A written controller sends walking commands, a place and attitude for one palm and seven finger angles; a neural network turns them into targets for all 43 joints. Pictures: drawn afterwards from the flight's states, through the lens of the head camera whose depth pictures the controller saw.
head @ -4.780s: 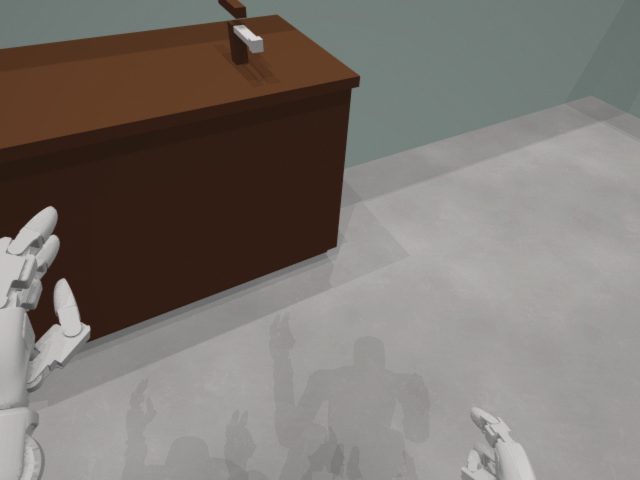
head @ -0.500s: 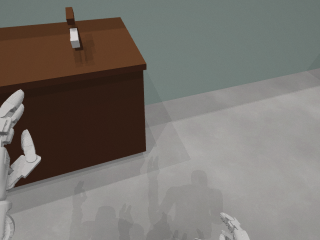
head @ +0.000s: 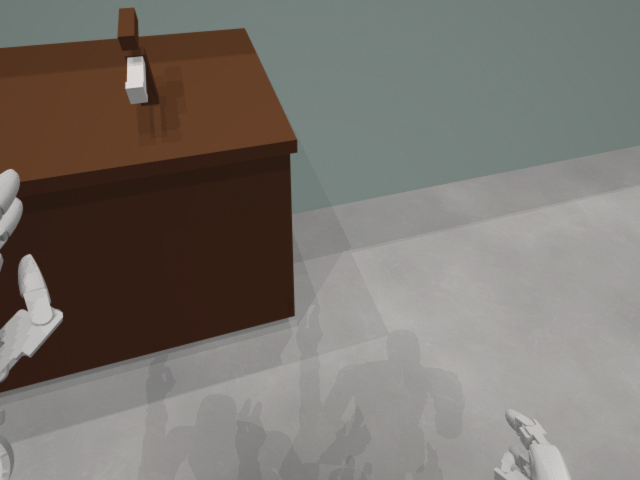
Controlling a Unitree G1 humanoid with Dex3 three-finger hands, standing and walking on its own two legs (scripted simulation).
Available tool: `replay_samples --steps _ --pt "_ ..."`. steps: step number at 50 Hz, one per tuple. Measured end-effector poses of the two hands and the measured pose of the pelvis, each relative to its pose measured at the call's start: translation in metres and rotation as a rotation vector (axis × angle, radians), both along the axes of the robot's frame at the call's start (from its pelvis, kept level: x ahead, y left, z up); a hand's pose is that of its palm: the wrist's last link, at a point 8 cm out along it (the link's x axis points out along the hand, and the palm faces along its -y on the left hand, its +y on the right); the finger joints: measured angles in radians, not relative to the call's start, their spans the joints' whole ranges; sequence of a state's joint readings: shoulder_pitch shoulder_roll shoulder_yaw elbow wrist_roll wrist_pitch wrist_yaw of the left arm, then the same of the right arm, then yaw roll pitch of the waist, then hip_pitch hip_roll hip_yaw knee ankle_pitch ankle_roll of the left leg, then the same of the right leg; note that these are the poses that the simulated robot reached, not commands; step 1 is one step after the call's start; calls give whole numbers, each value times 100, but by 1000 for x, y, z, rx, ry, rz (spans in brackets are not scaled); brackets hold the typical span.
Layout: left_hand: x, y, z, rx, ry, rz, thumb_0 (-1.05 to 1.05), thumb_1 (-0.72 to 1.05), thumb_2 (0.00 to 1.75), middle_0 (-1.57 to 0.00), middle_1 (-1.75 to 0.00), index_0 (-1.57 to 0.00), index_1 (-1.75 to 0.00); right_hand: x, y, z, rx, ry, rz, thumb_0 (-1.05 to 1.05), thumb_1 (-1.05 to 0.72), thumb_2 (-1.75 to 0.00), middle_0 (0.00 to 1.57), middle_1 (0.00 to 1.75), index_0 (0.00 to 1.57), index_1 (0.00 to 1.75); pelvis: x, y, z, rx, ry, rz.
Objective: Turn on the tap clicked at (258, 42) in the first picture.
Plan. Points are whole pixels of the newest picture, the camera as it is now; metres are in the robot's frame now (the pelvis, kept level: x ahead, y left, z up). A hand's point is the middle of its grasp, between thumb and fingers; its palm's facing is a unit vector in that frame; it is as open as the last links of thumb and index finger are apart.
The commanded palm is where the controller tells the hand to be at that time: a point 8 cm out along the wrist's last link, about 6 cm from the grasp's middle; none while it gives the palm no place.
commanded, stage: take the last steps up to it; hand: left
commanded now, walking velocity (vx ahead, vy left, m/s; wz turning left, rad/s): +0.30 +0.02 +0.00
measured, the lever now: (136, 92) +0.67 +0.37 +0.13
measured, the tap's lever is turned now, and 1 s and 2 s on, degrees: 0 0 0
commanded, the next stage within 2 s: come to a stop and stand still in 0.92 s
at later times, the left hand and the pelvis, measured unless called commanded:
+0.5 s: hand (153, 223) +0.33 +0.21 +0.17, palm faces +0.40 -0.79 -0.47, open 7.4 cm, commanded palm +0.27 +0.25 +0.18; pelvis +0.11 -0.03 +0.00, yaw +0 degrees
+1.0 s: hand (150, 152) +0.43 +0.24 +0.19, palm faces +0.39 -0.84 -0.39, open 7.4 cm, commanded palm +0.37 +0.29 +0.18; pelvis +0.21 +0.01 +0.01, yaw +0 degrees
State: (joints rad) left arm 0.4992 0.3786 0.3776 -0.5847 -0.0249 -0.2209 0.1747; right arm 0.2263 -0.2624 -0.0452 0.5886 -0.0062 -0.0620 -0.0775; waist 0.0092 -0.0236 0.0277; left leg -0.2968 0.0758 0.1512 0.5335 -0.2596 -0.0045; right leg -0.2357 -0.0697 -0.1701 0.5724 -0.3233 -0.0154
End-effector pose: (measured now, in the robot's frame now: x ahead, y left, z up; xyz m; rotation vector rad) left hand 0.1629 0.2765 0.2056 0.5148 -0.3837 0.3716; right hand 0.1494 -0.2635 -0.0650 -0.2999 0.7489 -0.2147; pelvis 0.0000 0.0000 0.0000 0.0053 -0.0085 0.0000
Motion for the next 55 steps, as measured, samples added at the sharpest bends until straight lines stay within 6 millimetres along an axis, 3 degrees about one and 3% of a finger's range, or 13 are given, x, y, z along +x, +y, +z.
replay_samples --steps 6,10,13,17,22,28,34,39,44,50,55 --pt "43 22 -21 -68 26 37 1 89 90 -20 -30 -21 -30 30 45 -6 98 -30 3 1 -90 -90 19 30 20 30 26 9 -1 1 -11 -3" --pt "63 8 -15 -64 54 -2 2 90 90 -20 -30 -21 -30 43 70 -9 179 -14 46 1 -90 -90 20 30 21 30 40 6 5 -13 2 -12" --pt "73 -9 -4 -16 63 -44 2 90 90 -20 -30 -21 -30 51 76 -15 222 5 63 1 -90 -90 20 30 21 30 54 1 7 -16 11 -19" --pt "90 -23 3 72 84 -35 2 89 90 -21 -30 -21 -30 66 65 -31 252 39 60 1 -90 -90 20 30 21 30 75 -14 2 -13 13 -17" --pt "115 -29 -10 57 100 21 1 89 90 -21 -30 -22 -30 90 28 -53 212 101 48 1 -90 -90 20 30 21 30 94 -28 -8 -5 -2 6" --pt "139 -33 -22 -12 182 22 1 89 90 -21 -30 -22 -30 116 -14 -29 111 111 3 2 -90 -90 20 30 21 30 120 -30 6 21 15 4" --pt "163 -29 -11 7 128 -29 2 89 90 -21 -30 -22 -30 148 -23 -6 19 80 -4 2 -90 -90 19 30 20 30 148 -21 9 19 22 12" --pt "186 -2 -8 18 19 -28 1 89 90 -21 -30 -22 -30 181 -2 -3 -6 22 -18 1 -90 -90 19 30 20 30 178 -1 -5 2 5 2" --pt "216 20 -15 -24 10 6 1 89 90 -21 -30 -21 -30 207 41 -4 79 -9 12 1 -90 -90 19 30 20 30 193 7 -2 -19 0 6" --pt "227 7 -6 -36 42 -36 2 90 90 -20 -30 -21 -30 223 79 -4 182 -2 81 1 -90 -90 20 30 21 30 210 7 8 -38 18 0" --pt "233 -3 -2 10 87 -21 2 89 90 -21 -30 -21 -30 232 78 -14 213 27 103 1 -90 -90 20 30 21 30 225 -3 9 -32 19 6"
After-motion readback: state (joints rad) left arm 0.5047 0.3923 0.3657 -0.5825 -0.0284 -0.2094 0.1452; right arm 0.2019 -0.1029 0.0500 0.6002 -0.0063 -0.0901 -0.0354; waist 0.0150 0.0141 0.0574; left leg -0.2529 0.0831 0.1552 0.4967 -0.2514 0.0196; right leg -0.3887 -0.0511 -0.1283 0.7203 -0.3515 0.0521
